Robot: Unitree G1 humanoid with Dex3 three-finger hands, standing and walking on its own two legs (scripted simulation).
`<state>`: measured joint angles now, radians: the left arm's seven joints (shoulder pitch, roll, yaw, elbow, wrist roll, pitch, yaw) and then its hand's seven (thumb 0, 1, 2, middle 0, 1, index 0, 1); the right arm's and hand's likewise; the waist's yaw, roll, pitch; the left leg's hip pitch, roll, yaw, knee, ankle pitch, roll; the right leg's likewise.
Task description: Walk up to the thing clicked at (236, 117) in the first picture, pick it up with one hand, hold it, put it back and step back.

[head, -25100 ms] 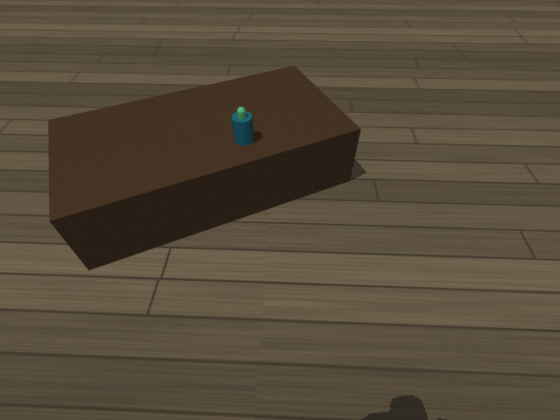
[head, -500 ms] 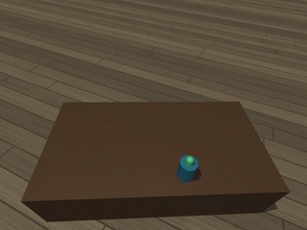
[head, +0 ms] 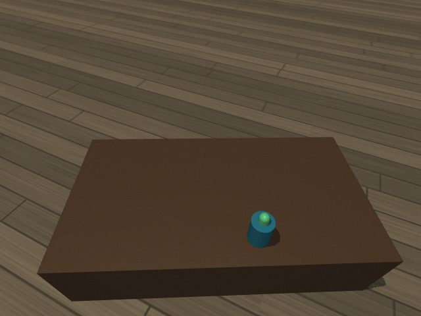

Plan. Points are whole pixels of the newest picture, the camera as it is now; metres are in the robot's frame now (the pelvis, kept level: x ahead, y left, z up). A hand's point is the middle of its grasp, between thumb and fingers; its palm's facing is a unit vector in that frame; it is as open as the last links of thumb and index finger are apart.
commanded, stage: home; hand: right
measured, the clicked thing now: (261, 226) +0.50 -0.19 -0.37
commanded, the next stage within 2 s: stand in 0.38 s
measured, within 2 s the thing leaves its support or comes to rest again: neither
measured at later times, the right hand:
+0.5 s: hand out of the picture +0.07 -0.25 -0.15, palm faces -0.03 +0.93 -0.36, open 17.2 cm
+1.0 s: hand out of the picture +0.08 -0.26 -0.15, palm faces -0.04 +0.93 -0.36, open 8.3 cm
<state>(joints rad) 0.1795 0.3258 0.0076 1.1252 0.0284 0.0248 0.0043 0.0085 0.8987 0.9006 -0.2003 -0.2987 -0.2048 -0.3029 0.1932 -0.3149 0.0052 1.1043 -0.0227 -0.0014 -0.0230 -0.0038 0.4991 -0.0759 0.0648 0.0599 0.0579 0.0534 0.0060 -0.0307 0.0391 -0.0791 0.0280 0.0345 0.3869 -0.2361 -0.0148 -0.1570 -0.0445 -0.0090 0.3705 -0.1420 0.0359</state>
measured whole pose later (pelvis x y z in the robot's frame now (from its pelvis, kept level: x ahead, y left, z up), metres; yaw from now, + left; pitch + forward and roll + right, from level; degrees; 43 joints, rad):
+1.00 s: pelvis +0.02 -0.01 +0.00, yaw +1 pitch -3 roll +0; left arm 0.11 0.34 0.01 1.14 0.02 0.01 -0.01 0.01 0.90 0.90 -0.20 -0.30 -0.21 -0.30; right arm 0.14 -0.34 0.00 1.12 -0.01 0.00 -0.01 0.00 -0.73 -0.86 0.20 0.30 0.20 0.29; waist 0.00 -0.01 0.05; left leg -0.06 0.04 0.01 0.33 -0.22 -0.03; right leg -0.14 -0.04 -0.03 0.34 -0.15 0.02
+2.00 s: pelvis +0.02 -0.01 +0.00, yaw +1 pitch -3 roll +0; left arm 0.12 0.35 0.01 1.14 0.02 0.00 -0.01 0.01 0.90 0.90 -0.20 -0.30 -0.21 -0.30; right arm 0.14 -0.34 0.00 1.12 -0.01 0.00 0.00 0.01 -0.90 -0.90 0.21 0.30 0.20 0.30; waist 0.00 -0.01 0.06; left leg -0.06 0.04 0.00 0.32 -0.22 -0.04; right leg -0.14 -0.03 -0.04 0.34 -0.16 0.02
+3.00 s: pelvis +0.02 -0.01 +0.00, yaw +2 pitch -3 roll +0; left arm 0.12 0.35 0.00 1.12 0.01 0.00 -0.01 0.01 0.90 0.90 -0.20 -0.30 -0.21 -0.30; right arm 0.13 -0.35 0.00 1.12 -0.01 0.00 0.00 0.01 -0.90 -0.90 0.21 0.30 0.20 0.30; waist 0.00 0.00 0.05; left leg -0.05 0.04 0.00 0.31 -0.22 -0.04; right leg -0.13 -0.04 -0.05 0.34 -0.16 0.02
